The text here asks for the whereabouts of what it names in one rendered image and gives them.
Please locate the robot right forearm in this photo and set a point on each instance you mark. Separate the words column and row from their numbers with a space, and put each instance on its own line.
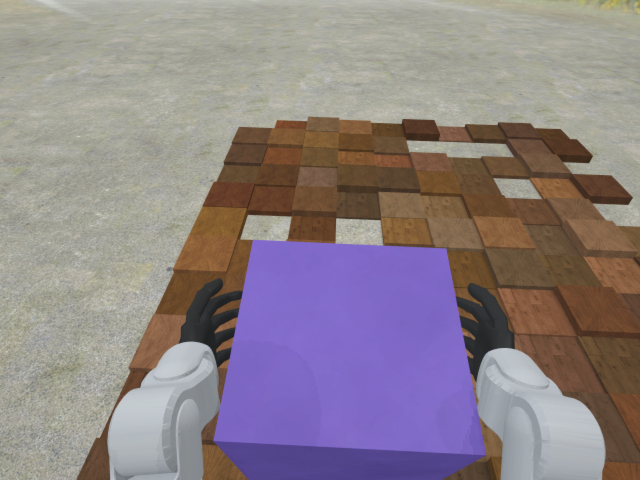
column 545, row 435

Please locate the robot left forearm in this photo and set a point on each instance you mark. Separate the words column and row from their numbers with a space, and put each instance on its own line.
column 155, row 430

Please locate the left robot hand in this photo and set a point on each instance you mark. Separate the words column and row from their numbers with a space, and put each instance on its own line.
column 200, row 326

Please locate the right robot hand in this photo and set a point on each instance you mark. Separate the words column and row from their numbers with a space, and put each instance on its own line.
column 490, row 333

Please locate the carton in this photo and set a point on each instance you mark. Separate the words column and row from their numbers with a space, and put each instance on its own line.
column 348, row 363

